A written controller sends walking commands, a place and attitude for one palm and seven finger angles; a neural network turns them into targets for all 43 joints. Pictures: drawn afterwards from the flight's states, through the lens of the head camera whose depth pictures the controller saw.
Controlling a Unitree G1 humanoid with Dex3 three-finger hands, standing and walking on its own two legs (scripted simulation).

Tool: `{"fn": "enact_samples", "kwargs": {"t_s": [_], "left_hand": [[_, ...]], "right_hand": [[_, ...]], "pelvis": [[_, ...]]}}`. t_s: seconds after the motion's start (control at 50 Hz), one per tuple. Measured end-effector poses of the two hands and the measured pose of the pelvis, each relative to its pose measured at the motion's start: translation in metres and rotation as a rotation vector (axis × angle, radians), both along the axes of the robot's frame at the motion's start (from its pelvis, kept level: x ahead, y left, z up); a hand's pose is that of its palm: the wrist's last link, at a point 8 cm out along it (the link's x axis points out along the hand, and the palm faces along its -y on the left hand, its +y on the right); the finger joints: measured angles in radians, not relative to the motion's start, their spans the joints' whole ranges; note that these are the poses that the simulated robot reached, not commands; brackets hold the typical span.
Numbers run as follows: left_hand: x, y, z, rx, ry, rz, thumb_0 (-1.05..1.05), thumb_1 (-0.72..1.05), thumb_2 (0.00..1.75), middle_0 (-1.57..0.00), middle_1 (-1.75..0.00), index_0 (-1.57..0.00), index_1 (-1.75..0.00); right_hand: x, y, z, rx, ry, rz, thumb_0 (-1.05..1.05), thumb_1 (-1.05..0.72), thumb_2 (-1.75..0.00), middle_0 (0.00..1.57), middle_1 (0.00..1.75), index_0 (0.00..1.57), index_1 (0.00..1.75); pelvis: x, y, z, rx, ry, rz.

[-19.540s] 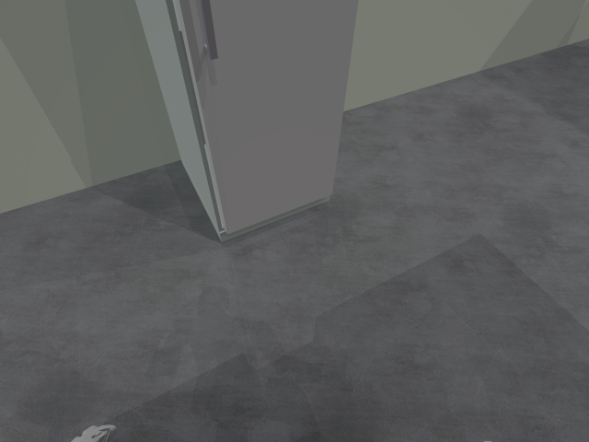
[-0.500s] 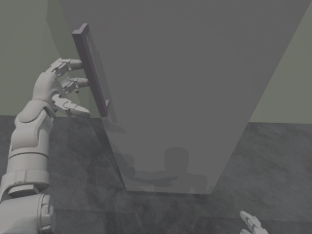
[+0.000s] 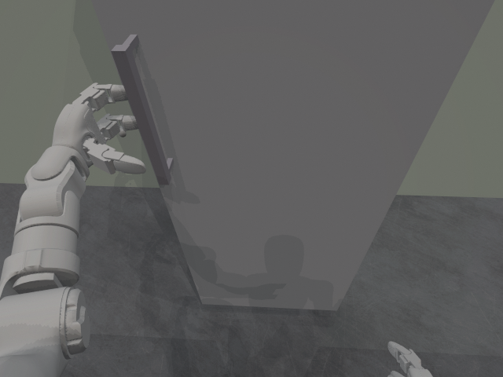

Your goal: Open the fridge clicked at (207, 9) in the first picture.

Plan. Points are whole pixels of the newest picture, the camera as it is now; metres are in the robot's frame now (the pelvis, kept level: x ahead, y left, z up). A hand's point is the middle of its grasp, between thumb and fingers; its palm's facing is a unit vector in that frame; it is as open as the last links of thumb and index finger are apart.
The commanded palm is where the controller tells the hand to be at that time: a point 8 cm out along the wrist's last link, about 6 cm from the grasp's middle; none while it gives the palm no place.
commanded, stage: feel for the door with the fingertips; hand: left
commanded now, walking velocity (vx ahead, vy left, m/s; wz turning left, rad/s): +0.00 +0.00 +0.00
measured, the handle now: (150, 119) +0.46 +0.19 +0.19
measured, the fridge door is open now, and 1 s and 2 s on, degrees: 0 0 0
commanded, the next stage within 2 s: slide the fingers in behind the handle in 0.14 s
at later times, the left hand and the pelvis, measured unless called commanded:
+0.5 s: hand (124, 134) +0.41 +0.21 +0.19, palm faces -0.01 -1.00 -0.02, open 13.9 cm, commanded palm +0.39 +0.26 +0.19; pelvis -0.01 +0.00 +0.00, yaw -1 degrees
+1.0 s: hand (139, 135) +0.42 +0.19 +0.19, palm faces -0.02 -1.00 -0.03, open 14.0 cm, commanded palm +0.39 +0.24 +0.19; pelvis +0.00 +0.00 +0.00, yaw +0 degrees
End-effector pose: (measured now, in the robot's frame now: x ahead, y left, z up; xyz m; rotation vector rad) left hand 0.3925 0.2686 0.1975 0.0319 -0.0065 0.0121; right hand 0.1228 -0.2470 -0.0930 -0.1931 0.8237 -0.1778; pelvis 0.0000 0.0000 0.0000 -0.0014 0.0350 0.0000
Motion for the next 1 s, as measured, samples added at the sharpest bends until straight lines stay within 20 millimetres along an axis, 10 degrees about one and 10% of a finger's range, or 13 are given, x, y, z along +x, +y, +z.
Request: {"fn": "enact_samples", "kwargs": {"t_s": [0.36, 1.0], "left_hand": [[0.007, 0.003, 0.0, -0.003, -0.006, -0.009, -0.02, -0.5, 0.3, -0.34, -1.22, -0.33, -1.22], [0.005, -0.022, -0.006, -0.006, 0.0, -0.029, -0.02, -0.5, 0.3, -0.31, -1.2, -0.3, -1.2]], "right_hand": [[-0.041, -0.01, -0.007, -0.013, 0.075, -0.051, 0.01, -0.9, -0.9, 0.2, 0.3, 0.2, 0.29], [0.011, 0.012, 0.001, 0.02, -0.01, 0.022, 0.01, -0.9, -0.9, 0.2, 0.3, 0.2, 0.29]], "pelvis": [[-0.006, 0.001, 0.0, 0.0, 0.012, -0.013], [0.003, 0.004, 0.001, -0.001, -0.001, -0.004]]}}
